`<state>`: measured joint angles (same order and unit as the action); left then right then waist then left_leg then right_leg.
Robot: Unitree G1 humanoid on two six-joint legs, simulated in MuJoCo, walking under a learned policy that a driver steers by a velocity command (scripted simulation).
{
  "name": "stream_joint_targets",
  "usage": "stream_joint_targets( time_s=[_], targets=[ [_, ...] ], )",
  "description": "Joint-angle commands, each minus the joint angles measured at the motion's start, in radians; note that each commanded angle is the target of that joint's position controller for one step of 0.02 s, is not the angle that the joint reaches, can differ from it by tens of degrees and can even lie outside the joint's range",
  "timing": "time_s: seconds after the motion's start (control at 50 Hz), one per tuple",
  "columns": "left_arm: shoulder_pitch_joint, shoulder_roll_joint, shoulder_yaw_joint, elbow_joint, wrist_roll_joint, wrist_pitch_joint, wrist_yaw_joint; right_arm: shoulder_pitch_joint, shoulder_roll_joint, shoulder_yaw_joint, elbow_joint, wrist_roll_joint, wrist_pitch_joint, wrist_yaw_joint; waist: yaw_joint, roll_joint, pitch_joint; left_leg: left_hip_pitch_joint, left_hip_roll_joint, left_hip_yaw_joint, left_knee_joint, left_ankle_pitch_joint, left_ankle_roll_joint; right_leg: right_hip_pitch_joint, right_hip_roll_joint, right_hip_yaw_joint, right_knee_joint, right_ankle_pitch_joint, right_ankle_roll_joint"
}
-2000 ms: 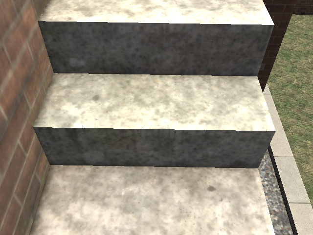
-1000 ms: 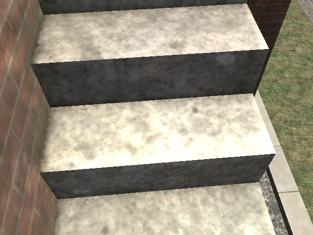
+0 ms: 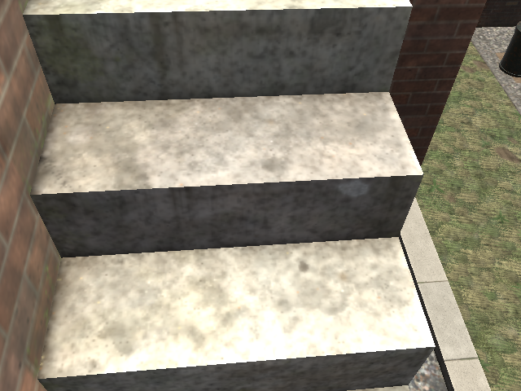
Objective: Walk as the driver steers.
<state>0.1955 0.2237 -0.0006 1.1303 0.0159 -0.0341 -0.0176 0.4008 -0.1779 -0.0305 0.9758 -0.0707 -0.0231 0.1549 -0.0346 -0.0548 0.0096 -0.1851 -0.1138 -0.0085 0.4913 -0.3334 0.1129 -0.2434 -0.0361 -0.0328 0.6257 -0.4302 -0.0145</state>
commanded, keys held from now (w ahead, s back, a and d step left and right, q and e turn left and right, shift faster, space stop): w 1.00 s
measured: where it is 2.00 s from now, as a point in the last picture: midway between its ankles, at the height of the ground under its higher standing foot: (210, 33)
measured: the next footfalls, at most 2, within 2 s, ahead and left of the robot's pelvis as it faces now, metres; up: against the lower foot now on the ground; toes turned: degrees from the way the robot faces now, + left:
left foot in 0.48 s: +0.25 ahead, +0.12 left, +0.20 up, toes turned -1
right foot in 1.00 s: +0.51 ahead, +0.01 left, +0.39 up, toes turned +0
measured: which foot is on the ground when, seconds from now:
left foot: down 0.00-0.08, up 0.10-0.46, down 0.48-1.00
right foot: down 0.00-0.48, up 0.50-0.98, down 1.00-1.00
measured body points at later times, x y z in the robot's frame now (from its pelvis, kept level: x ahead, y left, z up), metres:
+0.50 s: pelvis +0.13 +0.03 +0.06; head +0.15 +0.03 +0.51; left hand +0.02 +0.24 -0.09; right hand +0.36 -0.14 -0.01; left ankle +0.21 +0.12 -0.54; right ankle -0.01 -0.10 -0.69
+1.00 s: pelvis +0.37 +0.08 +0.24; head +0.40 +0.08 +0.69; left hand +0.67 +0.23 +0.20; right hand +0.21 -0.10 +0.11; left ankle +0.22 +0.12 -0.51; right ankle +0.48 +0.00 -0.33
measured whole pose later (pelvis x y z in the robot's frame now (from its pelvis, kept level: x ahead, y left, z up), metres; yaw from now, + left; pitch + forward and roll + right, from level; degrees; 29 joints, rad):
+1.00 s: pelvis +0.37 +0.08 +0.24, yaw +2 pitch +10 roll -7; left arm -0.20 0.10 -0.09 0.64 0.01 0.06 -0.08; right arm 0.62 -0.15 0.04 1.21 -0.05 -0.14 0.16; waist -0.04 0.13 -0.13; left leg -0.12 0.01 -0.08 0.30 -0.08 0.12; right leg -1.10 0.04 -0.23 1.43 -0.38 -0.15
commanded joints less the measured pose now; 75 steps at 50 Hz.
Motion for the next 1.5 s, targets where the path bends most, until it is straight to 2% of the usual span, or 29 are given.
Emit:
stream_joint_targets(
  time_s=[0.02, 0.04, 0.08, 0.1, 0.12, 0.14, 0.16, 0.18, 0.2, 0.22, 0.24, 0.34, 0.46, 0.5, 0.54, 0.62, 0.72, 0.8, 0.86, 1.0, 1.02, 1.04, 1.06, 1.16, 1.28, 1.4, 1.44, 1.46, 1.5],
  targets=[
    [-0.034, 0.042, 0.01, -0.054, -0.007, -0.038, 0.025, 0.031, -0.162, -0.034, -0.02, -0.012, 0.0, -0.021, 0.003, 0.076, 0.111, -0.12, 0.34, -0.371, -0.26, -0.117, 0.221, -0.022, 0.002, -0.011, -0.054, 0.02, -0.023],
    [0.051, -0.016, 0.014, -0.148, -0.027, -0.039, 0.007, 0.019, -0.071, -0.011, 0.01, 0.095, 0.0, -0.176, 0.073, 0.227, 0.036, 0.005, 0.246, -0.307, -0.164, 0.154, 0.1, 0.033, 0.008, -0.071, -0.371, 0.098, -0.06],
    [0.107, 0.057, 0.043, -0.143, 0.0, -0.047, 0.008, -0.088, -0.034, 0.025, -0.034, 0.12, -0.018, -0.237, 0.109, -0.023, -0.03, -0.047, 0.179, -0.122, 0.097, 0.528, -0.004, 0.216, -0.04, 0.023, -0.335, 0.385, -0.101],
    [0.349, 0.199, 0.083, -0.016, 0.014, -0.033, 0.025, 0.027, -0.186, -0.006, -0.014, -0.066, -0.017, -0.04, 0.152, -0.118, -0.079, -0.399, 0.059, -0.043, 0.302, 0.366, -0.015, 0.578, -0.138, 0.219, -0.222, 0.637, -0.246],
    [0.606, 0.237, 0.098, 0.041, 0.048, -0.018, 0.003, 0.065, -0.126, -0.007, 0.016, -0.047, -0.031, 0.018, 0.249, -0.194, -0.064, -0.644, -0.029, -0.055, 0.757, -0.087, -0.015, 0.7, -0.316, 0.442, -0.314, 0.805, -0.406],
    [0.378, 0.183, 0.096, -0.068, 0.049, -0.043, 0.007, -0.101, -0.101, -0.026, -0.027, 0.143, -0.042, -0.161, 0.178, -0.035, -0.04, -0.777, 0.063, 0.001, 1.097, -0.212, -0.054, 0.675, -0.338, 0.22, -0.335, 0.871, -0.323],
    [0.677, 0.216, 0.102, 0.073, 0.103, -0.027, 0.008, 0.04, -0.086, 0.007, -0.019, 0.01, -0.041, -0.033, 0.247, -0.115, 0.066, -0.938, -0.009, -0.12, 1.676, -0.256, 0.001, 0.578, -0.424, 0.481, -0.288, 0.809, -0.413],
    [0.317, 0.231, 0.118, -0.048, 0.069, -0.056, 0.014, -0.268, -0.021, -0.011, -0.147, 0.141, -0.046, -0.195, 0.094, -0.045, 0.064, -1.062, 0.085, -0.169, 1.771, -0.25, 0.011, 0.526, -0.387, 0.204, -0.344, 0.749, -0.258],
    [0.296, 0.179, 0.101, -0.069, 0.05, -0.066, -0.005, -0.307, -0.043, 0.003, -0.197, 0.137, -0.043, -0.239, 0.114, 0.001, 0.059, -1.074, 0.081, -0.105, 1.793, -0.257, 0.032, 0.471, -0.348, 0.169, -0.349, 0.641, -0.192],
    [0.446, 0.009, 0.04, 0.024, 0.115, -0.044, -0.007, -0.116, -0.025, 0.026, -0.155, -0.003, -0.018, -0.075, 0.117, 0.039, 0.174, -1.216, 0.003, -0.183, 2.022, -0.271, 0.093, 0.395, -0.433, 0.351, -0.342, 0.588, -0.333],
    [0.447, 0.03, 0.033, 0.05, 0.116, -0.038, -0.026, -0.059, 0.029, 0.033, -0.169, 0.011, -0.014, -0.029, 0.072, 0.048, 0.209, -1.361, 0.012, -0.187, 2.053, -0.266, 0.131, 0.377, -0.415, 0.281, -0.352, 0.532, -0.324],
    [0.276, 0.03, -0.016, -0.046, 0.159, -0.061, -0.038, -0.377, 0.022, 0.056, -0.428, 0.084, 0.008, -0.013, -0.037, -0.034, 0.141, -0.825, 0.149, 0.133, 1.421, 0.126, 0.158, -0.41, -0.153, -0.056, -0.64, 0.237, -0.18],
    [0.34, 0.301, 0.071, 0.013, 0.016, -0.067, -0.094, -0.142, -0.074, 0.034, -0.404, 0.04, 0.088, -0.015, -0.17, -0.214, -0.161, -0.623, -0.063, 0.228, 0.749, -0.08, -0.015, 0.266, -0.341, 0.016, -0.184, 2.157, -0.31],
    [0.4, 0.152, 0.053, 0.005, 0.084, -0.024, -0.133, 0.103, -0.163, -0.009, -0.261, 0.029, 0.098, -0.034, -0.177, 0.003, -0.301, -0.098, 0.011, -0.164, 0.466, 0.071, 0.166, -0.208, -0.211, 0.09, 0.243, 1.743, -0.274],
    [0.194, 0.035, 0.054, -0.04, -0.001, 0.032, -0.129, 0.254, -0.142, -0.004, -0.191, 0.02, 0.063, -0.034, -0.19, 0.241, -0.243, -0.173, 0.279, -0.854, -0.015, -0.595, 0.281, -0.613, 0.049, 0.324, 1.002, 0.581, -0.163],
    [0.045, -0.011, 0.044, -0.189, 0.015, 0.019, 0.03, 0.031, 0.115, 0.08, -0.007, 0.043, -0.066, -0.01, 0.045, 0.073, -0.05, -0.335, 0.19, -0.547, 0.013, -0.349, 0.149, -0.919, 0.106, 0.377, 1.332, 0.589, -0.185],
    [-0.05, 0.024, 0.032, -0.268, -0.007, 0.0, 0.037, 0.063, -0.016, 0.046, 0.092, 0.033, -0.085, 0.007, 0.067, 0.13, -0.013, -0.27, 0.222, -0.392, -0.1, -0.011, 0.129, -1.109, 0.078, 0.148, 1.636, 0.211, -0.154],
    [-0.268, -0.036, -0.036, -0.37, -0.008, -0.031, 0.013, 0.36, 0.063, 0.096, 0.273, -0.098, -0.069, -0.022, 0.019, 0.065, 0.081, 0.016, 0.239, -0.391, -0.075, -0.121, 0.041, -1.595, 0.062, 0.208, 1.85, 0.225, -0.304],
    [-0.512, 0.008, -0.035, -0.526, -0.012, -0.009, 0.003, 0.364, -0.019, 0.065, 0.252, -0.06, -0.089, -0.011, 0.017, 0.136, 0.024, -0.281, 0.188, -0.308, -0.245, -0.042, 0.021, -1.257, -0.06, -0.047, 1.489, 0.293, -0.25],
    [-0.334, 0.055, -0.042, -0.566, -0.004, 0.122, -0.059, 0.239, -0.297, 0.012, 0.223, 0.041, -0.129, 0.027, 0.207, 0.34, -0.227, 0.24, 0.378, -0.177, 0.027, 2.628, 0.029, -0.461, 0.208, -0.266, 0.31, -0.023, -0.1],
    [0.139, 0.081, -0.015, -0.401, -0.003, 0.116, -0.014, 0.119, -0.291, -0.001, 0.193, 0.022, -0.106, 0.048, 0.33, 0.193, -0.351, 0.079, 0.377, -0.234, 0.334, 2.425, -0.02, -0.048, 0.144, 0.011, 0.08, 0.184, -0.136],
    [0.491, 0.116, -0.002, -0.21, -0.037, 0.091, -0.01, 0.331, -0.148, 0.022, 0.214, -0.076, -0.099, 0.093, 0.231, -0.221, -0.736, -0.323, 0.212, -0.216, 0.873, 0.996, -0.102, 0.563, -0.181, 0.617, 0.152, 1.046, -0.487],
    [0.437, 0.155, 0.025, -0.23, 0.06, 0.082, -0.018, 0.216, -0.204, -0.048, 0.194, 0.026, -0.083, 0.09, 0.271, -0.164, -0.372, -0.607, -0.053, -0.348, 1.42, 0.416, -0.074, 0.222, -0.236, 0.959, -0.135, 0.723, -0.478],
    [0.075, -0.14, -0.017, -0.047, 0.016, -0.027, -0.038, -0.008, 0.02, 0.029, -0.053, -0.036, -0.016, -0.012, -0.044, 0.079, -0.095, -1.204, 0.035, -0.265, 1.787, 0.145, 0.154, 0.09, -0.138, 0.303, -0.16, 0.578, -0.202],
    [0.24, 0.018, -0.018, -0.01, 0.144, -0.064, -0.016, -0.25, 0.063, 0.096, -0.234, 0.061, -0.028, -0.009, -0.019, 0.051, 0.046, -1.157, 0.099, 0.001, 1.786, 0.174, 0.111, -0.257, -0.084, 0.074, -0.376, 0.267, -0.154],
    [0.212, 0.354, 0.054, -0.094, -0.08, -0.06, -0.105, -0.348, -0.112, 0.065, -0.362, 0.042, 0.077, -0.041, -0.17, -0.158, -0.235, -0.516, -0.049, 0.253, 0.67, -0.085, -0.101, -0.096, -0.191, 0.082, -0.284, 1.904, -0.39],
    [0.43, 0.141, -0.002, -0.015, 0.076, -0.047, -0.148, 0.075, -0.283, -0.012, -0.172, 0.019, 0.072, -0.095, -0.136, 0.102, -0.517, 0.003, 0.116, -0.213, 0.501, 0.325, 0.165, -0.228, -0.155, 0.061, 0.328, 1.703, -0.257],
    [0.406, 0.038, -0.024, 0.003, 0.085, -0.022, -0.17, 0.321, -0.287, -0.023, -0.077, -0.031, 0.079, -0.093, -0.247, 0.283, -0.513, 0.128, 0.36, -0.832, 0.066, -0.101, 0.341, -0.554, 0.039, 0.161, 0.756, 0.538, -0.161],
    [0.165, -0.007, -0.023, -0.071, -0.021, -0.016, -0.117, 0.221, -0.186, -0.019, -0.026, 0.003, 0.035, -0.092, -0.193, 0.255, -0.153, -0.162, 0.331, -0.867, 0.009, -0.471, 0.252, -0.863, 0.039, 0.257, 1.226, 0.557, -0.138]
  ],
)
Velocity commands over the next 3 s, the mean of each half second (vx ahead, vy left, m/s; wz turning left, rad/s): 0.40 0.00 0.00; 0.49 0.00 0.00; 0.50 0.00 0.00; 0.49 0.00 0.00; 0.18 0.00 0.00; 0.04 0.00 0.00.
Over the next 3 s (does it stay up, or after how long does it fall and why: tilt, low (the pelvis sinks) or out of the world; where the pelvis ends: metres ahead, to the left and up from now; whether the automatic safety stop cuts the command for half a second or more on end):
stays up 1.03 0.09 0.77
